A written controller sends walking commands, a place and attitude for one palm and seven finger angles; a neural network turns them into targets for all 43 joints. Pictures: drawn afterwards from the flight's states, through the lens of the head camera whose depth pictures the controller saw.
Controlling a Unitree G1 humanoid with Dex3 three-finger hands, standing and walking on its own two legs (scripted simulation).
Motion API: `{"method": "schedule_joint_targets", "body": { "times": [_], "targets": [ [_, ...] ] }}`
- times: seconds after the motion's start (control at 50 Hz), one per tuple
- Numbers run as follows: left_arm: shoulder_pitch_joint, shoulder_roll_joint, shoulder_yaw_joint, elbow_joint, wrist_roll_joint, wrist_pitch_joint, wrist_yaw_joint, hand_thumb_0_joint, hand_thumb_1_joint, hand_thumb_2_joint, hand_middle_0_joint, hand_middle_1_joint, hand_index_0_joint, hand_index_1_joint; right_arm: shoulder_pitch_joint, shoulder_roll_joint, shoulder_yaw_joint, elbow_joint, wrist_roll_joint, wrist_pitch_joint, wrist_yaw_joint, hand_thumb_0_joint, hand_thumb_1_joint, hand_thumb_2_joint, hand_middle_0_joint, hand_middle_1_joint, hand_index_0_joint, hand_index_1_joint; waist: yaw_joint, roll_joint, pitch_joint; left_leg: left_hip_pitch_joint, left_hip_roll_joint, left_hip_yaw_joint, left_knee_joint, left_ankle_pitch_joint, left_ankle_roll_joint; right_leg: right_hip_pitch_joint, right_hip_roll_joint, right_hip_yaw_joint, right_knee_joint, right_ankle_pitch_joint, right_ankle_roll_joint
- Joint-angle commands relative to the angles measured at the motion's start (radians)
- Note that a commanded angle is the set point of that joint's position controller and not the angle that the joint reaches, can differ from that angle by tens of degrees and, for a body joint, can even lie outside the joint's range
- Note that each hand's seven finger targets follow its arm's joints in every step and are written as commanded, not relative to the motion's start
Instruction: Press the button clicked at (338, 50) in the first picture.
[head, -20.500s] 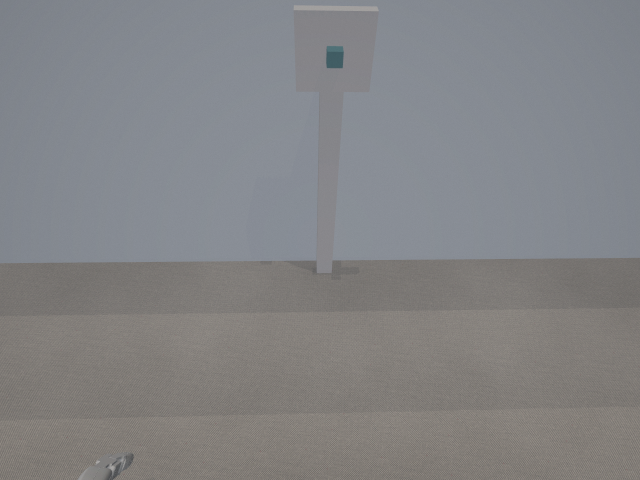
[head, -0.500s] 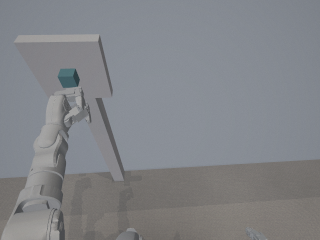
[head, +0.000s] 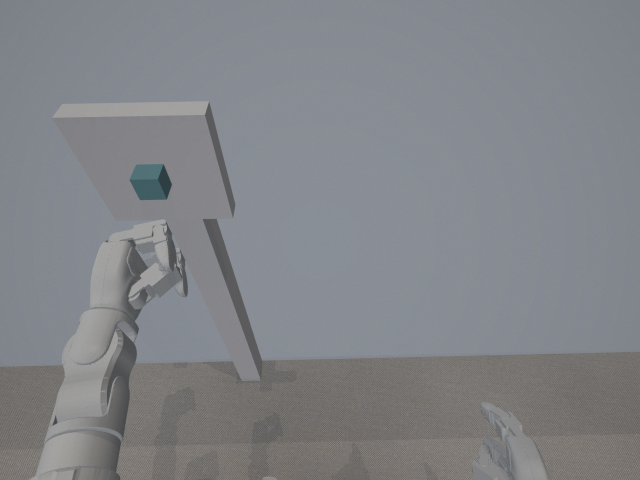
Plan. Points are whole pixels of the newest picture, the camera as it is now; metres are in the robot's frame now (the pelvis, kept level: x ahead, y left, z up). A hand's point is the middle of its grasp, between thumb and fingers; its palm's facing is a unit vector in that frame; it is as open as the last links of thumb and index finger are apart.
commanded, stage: draw the hand back to the body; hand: left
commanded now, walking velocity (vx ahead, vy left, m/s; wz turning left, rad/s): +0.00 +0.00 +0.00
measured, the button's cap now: (152, 180) +0.45 +0.26 +0.13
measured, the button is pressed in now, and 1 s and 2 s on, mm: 0 0 0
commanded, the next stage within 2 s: step back with the hand held close in 1.36 s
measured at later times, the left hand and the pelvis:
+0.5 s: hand (119, 315) +0.25 +0.22 +0.14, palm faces +0.20 -0.96 -0.19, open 3.1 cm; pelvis -0.02 -0.01 +0.02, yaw +0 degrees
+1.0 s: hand (36, 334) +0.20 +0.25 +0.18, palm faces +0.37 -0.86 -0.36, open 3.1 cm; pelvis +0.01 +0.02 +0.03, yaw -1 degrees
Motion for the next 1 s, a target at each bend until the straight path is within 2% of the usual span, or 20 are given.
{"method": "schedule_joint_targets", "body": {
  "times": [0.0,0.06,0.08,0.12,0.22,0.24,0.26,0.28,0.3,0.36,0.38,0.42,0.46,0.48,0.64,0.72,0.78,0.8,0.94,0.98],
  "targets": [
    [-0.148,0.224,0.111,-0.264,-0.031,-0.058,-0.004,0.000,0.900,0.900,-1.300,-1.500,-1.300,-1.500,-0.048,-0.112,-0.047,-0.154,0.006,-0.046,-0.006,0.000,-0.900,-0.900,0.200,0.300,0.200,0.300,0.012,-0.016,-0.293,0.249,-0.037,0.042,-0.089,0.329,0.052,0.099,0.016,-0.016,-0.102,0.556,0.004],
    [-0.100,0.239,0.145,-0.258,-0.054,-0.007,-0.017,0.000,0.900,0.900,-1.300,-1.500,-1.300,-1.500,-0.071,-0.114,-0.045,-0.167,0.014,-0.041,-0.011,0.000,-0.900,-0.900,0.200,0.300,0.200,0.300,0.023,-0.026,-0.213,0.221,-0.040,0.049,-0.122,0.262,0.050,0.100,0.012,-0.011,-0.137,0.510,0.009],
    [-0.074,0.246,0.153,-0.253,-0.061,0.009,-0.022,0.000,0.900,0.900,-1.300,-1.500,-1.300,-1.500,-0.077,-0.116,-0.044,-0.170,0.016,-0.039,-0.013,0.000,-0.900,-0.900,0.200,0.300,0.200,0.300,0.024,-0.063,-0.198,0.212,-0.041,0.049,-0.123,0.249,0.054,0.112,0.010,-0.005,-0.150,0.503,0.013],
    [-0.083,0.227,0.138,-0.302,-0.069,0.031,-0.033,0.000,0.900,0.900,-1.300,-1.500,-1.300,-1.500,-0.089,-0.113,-0.042,-0.181,0.021,-0.043,-0.017,0.000,-0.900,-0.900,0.200,0.300,0.200,0.300,0.021,-0.031,-0.191,0.233,-0.044,0.055,-0.135,0.236,0.054,0.106,0.006,0.001,-0.164,0.494,0.017],
    [-0.063,0.212,0.115,-0.434,-0.082,0.024,-0.049,0.000,0.900,0.900,-1.300,-1.500,-1.300,-1.500,-0.093,-0.113,-0.041,-0.185,0.022,-0.071,-0.026,0.000,-0.900,-0.900,0.200,0.300,0.200,0.300,0.010,0.003,-0.206,0.283,-0.043,0.049,-0.144,0.216,0.056,0.099,0.009,0.005,-0.188,0.436,0.018],
    [-0.056,0.221,0.125,-0.432,-0.084,0.023,-0.049,0.000,0.900,0.900,-1.300,-1.500,-1.300,-1.500,-0.091,-0.114,-0.040,-0.181,0.022,-0.076,-0.029,0.000,-0.900,-0.900,0.200,0.300,0.200,0.300,0.006,-0.023,-0.188,0.283,-0.041,0.042,-0.150,0.203,0.055,0.090,0.012,0.000,-0.195,0.409,0.017],
    [-0.065,0.214,0.111,-0.456,-0.082,0.022,-0.053,0.000,0.900,0.900,-1.300,-1.500,-1.300,-1.500,-0.098,-0.115,-0.040,-0.178,0.022,-0.083,-0.032,0.000,-0.900,-0.900,0.200,0.300,0.200,0.300,0.003,0.014,-0.185,0.293,-0.043,0.043,-0.152,0.197,0.055,0.081,0.012,0.002,-0.199,0.393,0.015],
    [-0.053,0.222,0.115,-0.453,-0.084,0.025,-0.051,0.000,0.900,0.900,-1.300,-1.500,-1.300,-1.500,-0.094,-0.116,-0.037,-0.174,0.022,-0.088,-0.034,0.000,-0.900,-0.900,0.200,0.300,0.200,0.300,-0.001,-0.023,-0.165,0.280,-0.041,0.035,-0.154,0.175,0.056,0.079,0.013,0.002,-0.209,0.354,0.016],
    [-0.054,0.209,0.102,-0.461,-0.081,0.029,-0.052,0.000,0.900,0.900,-1.300,-1.500,-1.300,-1.500,-0.105,-0.114,-0.036,-0.175,0.024,-0.094,-0.035,0.000,-0.900,-0.900,0.200,0.300,0.200,0.300,0.000,0.009,-0.147,0.285,-0.042,0.037,-0.161,0.162,0.055,0.066,0.011,0.005,-0.216,0.335,0.015],
    [-0.008,0.225,0.127,-0.460,-0.084,0.061,-0.049,0.000,0.900,0.900,-1.300,-1.500,-1.300,-1.500,-0.112,-0.114,-0.030,-0.173,0.024,-0.107,-0.043,0.000,-0.900,-0.900,0.200,0.300,0.200,0.300,0.014,-0.017,-0.113,0.278,-0.043,0.028,-0.186,0.114,0.052,0.061,0.011,0.000,-0.243,0.252,0.013],
    [-0.019,0.342,0.129,-0.526,0.056,0.027,0.080,0.000,0.900,0.900,-1.300,-1.500,-1.300,-1.500,-0.147,-0.110,-0.034,-0.153,0.000,-0.102,-0.056,0.000,-0.900,-0.900,0.200,0.300,0.200,0.300,0.025,-0.049,-0.044,0.301,-0.052,0.048,-0.208,0.111,0.060,0.029,-0.017,0.044,-0.352,0.211,0.010],
    [0.084,0.237,0.078,-0.522,0.082,0.023,0.167,0.000,0.900,0.900,-1.300,-1.500,-1.300,-1.500,-0.163,-0.092,-0.022,-0.144,-0.011,-0.103,-0.066,0.000,-0.900,-0.900,0.200,0.300,0.200,0.300,0.016,-0.053,-0.001,0.341,-0.047,0.047,-0.226,0.102,0.063,0.037,-0.030,0.028,-0.373,0.166,0.012],
    [0.159,0.236,0.070,-0.581,0.118,0.020,0.214,0.000,0.900,0.900,-1.300,-1.500,-1.300,-1.500,-0.162,-0.088,-0.016,-0.136,-0.017,-0.091,-0.065,0.000,-0.900,-0.900,0.200,0.300,0.200,0.300,0.029,0.015,-0.045,0.389,-0.038,0.042,-0.267,0.124,0.061,0.099,-0.023,0.010,-0.363,0.192,0.003],
    [0.186,0.242,0.073,-0.591,0.124,0.016,0.229,0.000,0.900,0.900,-1.300,-1.500,-1.300,-1.500,-0.166,-0.089,-0.017,-0.131,-0.020,-0.088,-0.064,0.000,-0.900,-0.900,0.200,0.300,0.200,0.300,0.032,-0.019,-0.048,0.396,-0.037,0.042,-0.279,0.133,0.063,0.119,-0.018,0.010,-0.379,0.203,0.004],
    [0.269,0.231,0.078,-0.721,0.170,0.001,0.294,0.000,0.900,0.900,-1.300,-1.500,-1.300,-1.500,-0.187,-0.079,-0.016,-0.112,-0.038,-0.080,-0.067,0.000,-0.900,-0.900,0.200,0.300,0.200,0.300,0.032,0.013,-0.015,0.499,-0.029,0.052,-0.367,0.193,0.058,0.202,-0.013,-0.007,-0.434,0.261,0.003],
    [0.332,0.218,0.075,-0.773,0.181,0.003,0.303,0.000,0.900,0.900,-1.300,-1.500,-1.300,-1.500,-0.188,-0.079,-0.017,-0.107,-0.044,-0.081,-0.059,0.000,-0.900,-0.900,0.200,0.300,0.200,0.300,0.038,0.031,-0.006,0.525,-0.025,0.046,-0.398,0.230,0.054,0.242,-0.011,-0.014,-0.442,0.294,0.000],
    [0.408,0.221,0.092,-0.800,0.186,0.006,0.304,0.000,0.900,0.900,-1.300,-1.500,-1.300,-1.500,-0.193,-0.080,-0.022,-0.105,-0.049,-0.079,-0.052,0.000,-0.900,-0.900,0.200,0.300,0.200,0.300,0.047,-0.014,-0.005,0.535,-0.023,0.046,-0.407,0.277,0.055,0.269,-0.005,-0.016,-0.450,0.340,0.000],
    [0.417,0.207,0.083,-0.830,0.186,0.006,0.304,0.000,0.900,0.900,-1.300,-1.500,-1.300,-1.500,-0.193,-0.075,-0.020,-0.111,-0.047,-0.076,-0.049,0.000,-0.900,-0.900,0.200,0.300,0.200,0.300,0.046,0.017,-0.010,0.543,-0.020,0.048,-0.413,0.281,0.053,0.277,-0.009,-0.017,-0.443,0.341,0.000],
    [0.529,0.230,0.136,-0.930,0.193,0.009,0.308,0.000,0.900,0.900,-1.300,-1.500,-1.300,-1.500,-0.186,-0.067,-0.023,-0.122,-0.053,-0.068,-0.034,0.000,-0.900,-0.900,0.200,0.300,0.200,0.300,0.058,0.036,-0.002,0.539,-0.017,0.042,-0.416,0.354,0.043,0.315,-0.004,-0.023,-0.437,0.409,-0.006],
    [0.573,0.240,0.156,-0.938,0.192,0.013,0.306,0.000,0.900,0.900,-1.300,-1.500,-1.300,-1.500,-0.190,-0.069,-0.027,-0.123,-0.053,-0.067,-0.032,0.000,-0.900,-0.900,0.200,0.300,0.200,0.300,0.063,0.010,0.003,0.539,-0.015,0.047,-0.410,0.367,0.044,0.314,0.001,-0.022,-0.448,0.426,-0.004]
  ]
}}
